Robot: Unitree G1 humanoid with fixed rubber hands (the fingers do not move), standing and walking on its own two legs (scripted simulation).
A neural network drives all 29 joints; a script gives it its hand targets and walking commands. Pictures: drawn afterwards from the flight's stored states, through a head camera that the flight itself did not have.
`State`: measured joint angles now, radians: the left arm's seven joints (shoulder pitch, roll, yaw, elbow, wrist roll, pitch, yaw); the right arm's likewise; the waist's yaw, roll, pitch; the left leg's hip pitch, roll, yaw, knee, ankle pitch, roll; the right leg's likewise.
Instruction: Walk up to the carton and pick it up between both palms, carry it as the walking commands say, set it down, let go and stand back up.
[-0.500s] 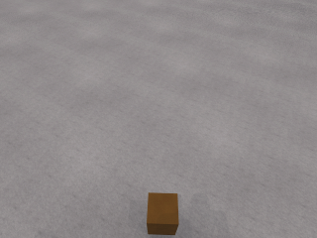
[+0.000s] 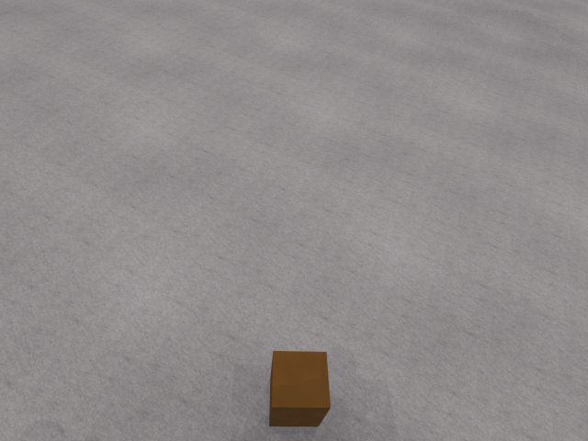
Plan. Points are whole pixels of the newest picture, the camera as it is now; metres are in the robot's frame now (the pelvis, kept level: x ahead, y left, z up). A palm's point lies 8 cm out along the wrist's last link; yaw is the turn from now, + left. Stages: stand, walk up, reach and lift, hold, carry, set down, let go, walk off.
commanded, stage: stand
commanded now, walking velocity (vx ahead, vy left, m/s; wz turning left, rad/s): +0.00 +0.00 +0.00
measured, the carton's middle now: (296, 390) +0.38 -0.04 -0.66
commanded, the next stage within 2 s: reach and lift in 1.10 s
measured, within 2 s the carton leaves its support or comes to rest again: neither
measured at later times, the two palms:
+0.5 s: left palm out of the picture +0.01 +0.19 -0.15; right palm out of the picture -0.05 -0.26 -0.15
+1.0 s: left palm out of the picture -0.05 +0.15 -0.15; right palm out of the picture -0.01 -0.30 -0.14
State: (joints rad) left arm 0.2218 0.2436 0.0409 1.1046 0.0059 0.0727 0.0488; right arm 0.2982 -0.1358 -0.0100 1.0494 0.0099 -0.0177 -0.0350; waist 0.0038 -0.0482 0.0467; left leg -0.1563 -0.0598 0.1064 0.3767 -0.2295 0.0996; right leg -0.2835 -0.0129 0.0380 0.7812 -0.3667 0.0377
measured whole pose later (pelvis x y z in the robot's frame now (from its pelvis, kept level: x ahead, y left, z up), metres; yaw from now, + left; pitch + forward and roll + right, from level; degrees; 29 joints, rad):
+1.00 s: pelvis -0.02 -0.07 +0.00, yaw +1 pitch -1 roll +0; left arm 0.30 0.16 0.00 1.16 0.00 -0.02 0.04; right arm 0.24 -0.17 -0.01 1.16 -0.01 -0.02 -0.03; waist 0.01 -0.01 0.03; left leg -0.16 0.00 0.07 0.37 -0.19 0.02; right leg -0.07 0.03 -0.06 0.34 -0.24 -0.04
